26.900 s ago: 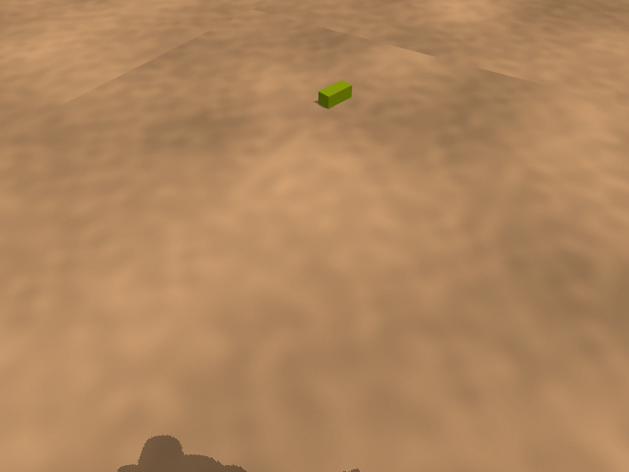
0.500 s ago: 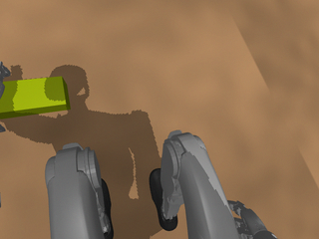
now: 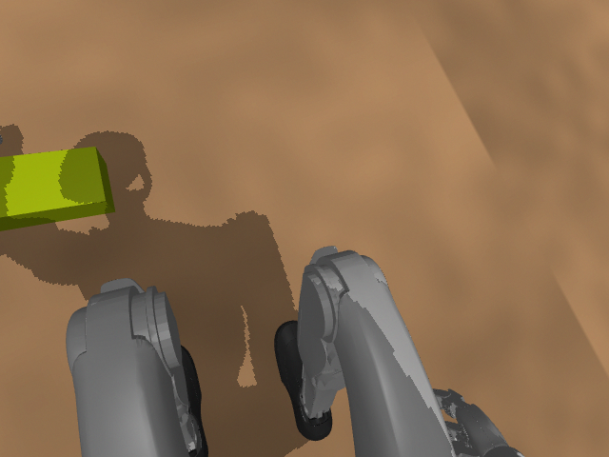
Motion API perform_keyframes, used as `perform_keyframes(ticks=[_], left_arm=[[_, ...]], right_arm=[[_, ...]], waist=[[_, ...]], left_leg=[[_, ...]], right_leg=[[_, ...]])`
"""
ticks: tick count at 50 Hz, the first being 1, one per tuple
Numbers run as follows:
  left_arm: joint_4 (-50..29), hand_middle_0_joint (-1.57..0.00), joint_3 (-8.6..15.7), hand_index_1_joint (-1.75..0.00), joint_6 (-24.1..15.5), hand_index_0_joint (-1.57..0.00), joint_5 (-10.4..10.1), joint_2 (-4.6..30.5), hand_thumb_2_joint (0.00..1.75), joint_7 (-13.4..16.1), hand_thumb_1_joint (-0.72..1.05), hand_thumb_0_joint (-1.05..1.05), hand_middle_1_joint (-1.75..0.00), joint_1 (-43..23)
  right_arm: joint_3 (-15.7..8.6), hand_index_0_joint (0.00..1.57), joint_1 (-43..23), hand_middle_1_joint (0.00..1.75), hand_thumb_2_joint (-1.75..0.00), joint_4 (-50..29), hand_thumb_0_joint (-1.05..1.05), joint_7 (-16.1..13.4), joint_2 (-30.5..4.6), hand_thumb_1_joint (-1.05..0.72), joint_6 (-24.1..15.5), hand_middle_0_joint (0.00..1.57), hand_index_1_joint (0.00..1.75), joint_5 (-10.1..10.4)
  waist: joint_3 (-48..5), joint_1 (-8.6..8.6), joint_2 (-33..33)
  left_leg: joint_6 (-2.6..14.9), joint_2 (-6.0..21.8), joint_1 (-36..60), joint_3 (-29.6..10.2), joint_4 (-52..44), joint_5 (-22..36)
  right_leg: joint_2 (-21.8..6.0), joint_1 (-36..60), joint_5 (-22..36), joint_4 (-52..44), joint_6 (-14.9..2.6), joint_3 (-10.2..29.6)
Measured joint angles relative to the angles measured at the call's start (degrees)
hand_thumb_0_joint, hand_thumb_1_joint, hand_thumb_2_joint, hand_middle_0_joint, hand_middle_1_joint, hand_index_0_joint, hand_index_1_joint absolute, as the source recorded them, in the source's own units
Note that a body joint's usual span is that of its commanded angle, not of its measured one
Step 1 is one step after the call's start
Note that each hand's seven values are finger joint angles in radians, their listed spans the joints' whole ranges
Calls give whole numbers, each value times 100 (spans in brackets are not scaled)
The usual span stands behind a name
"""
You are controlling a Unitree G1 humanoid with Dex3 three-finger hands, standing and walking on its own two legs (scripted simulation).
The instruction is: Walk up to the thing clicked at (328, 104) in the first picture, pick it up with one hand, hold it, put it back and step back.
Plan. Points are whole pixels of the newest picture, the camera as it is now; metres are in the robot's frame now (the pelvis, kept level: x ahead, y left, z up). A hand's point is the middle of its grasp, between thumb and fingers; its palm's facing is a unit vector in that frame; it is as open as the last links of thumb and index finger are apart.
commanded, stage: rise first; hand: left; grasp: from above
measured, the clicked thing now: (35, 191) +0.47 +0.33 -0.29
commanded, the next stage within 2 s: approach in 0.86 s
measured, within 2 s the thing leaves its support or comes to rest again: neither
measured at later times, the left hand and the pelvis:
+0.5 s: hand out of the picture +0.43 +0.36 -0.17, palm faces -0.43 -0.09 -0.90, open 14.3 cm; pelvis +0.00 +0.00 +0.00, yaw +0 degrees
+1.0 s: hand out of the picture +0.43 +0.36 -0.16, palm faces -0.45 -0.08 -0.89, open 14.3 cm; pelvis +0.00 +0.00 +0.00, yaw +0 degrees
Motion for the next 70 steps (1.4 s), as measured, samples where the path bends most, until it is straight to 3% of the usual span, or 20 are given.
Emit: perform_keyframes(ticks=[13,29,40,51,54,61,70], left_arm=[[-99,-8,119,-102,-33,-7,-27,149,102,-120,-56,0,-102,83],[-209,-8,-91,-102,-7,-7,-47,32,103,-196,-57,0,-101,85],[-242,-9,-27,-102,20,-7,-58,56,104,-249,-57,0,-100,40],[-277,-9,-165,-102,-9,-7,-82,37,105,-346,-58,0,-100,53],[-287,-9,-307,-102,-14,-7,-79,7,105,-316,-58,0,-101,-37],[54,-8,-782,-103,191,-7,-51,-248,104,-112,-58,0,-102,-552],[89,-9,-405,-103,710,-7,100,-530,105,181,-58,0,-101,-633]], right_arm=[[60,20,98,29,-90,-11,0,37,12,-92,-48,21,30,-25],[12,20,16,29,-90,-60,0,58,-16,-92,-73,21,30,16],[23,20,24,29,-90,-80,0,55,-34,-92,-87,21,30,22],[25,20,113,29,-90,-21,0,47,0,-92,-61,21,30,34],[27,20,132,29,-90,-4,0,47,13,-92,-71,21,30,30],[78,20,110,29,-90,-14,0,21,40,-92,-164,21,30,8],[160,20,259,29,-90,-205,0,49,-19,-92,-159,21,30,56]], waist=[[70,-46,-1],[-50,28,27],[-9,16,26],[-33,18,34],[-57,12,9],[-102,-146,-23],[-140,-443,155]], left_leg=[[8,-5,-39,-53,91,-13],[2,-24,20,-30,14,-3],[-5,-28,25,-26,-32,58],[5,-41,20,-8,-37,43],[3,-43,17,5,-41,37],[8,-34,-30,16,-68,53],[-5,1,-21,43,-136,30]], right_leg=[[6,-4,-4,48,11,-49],[1,50,-7,-14,17,-22],[-1,42,53,-47,10,-15],[-7,48,24,-50,25,2],[-9,37,15,-44,23,14],[1,-18,41,-71,33,28],[37,-67,56,-122,20,61]])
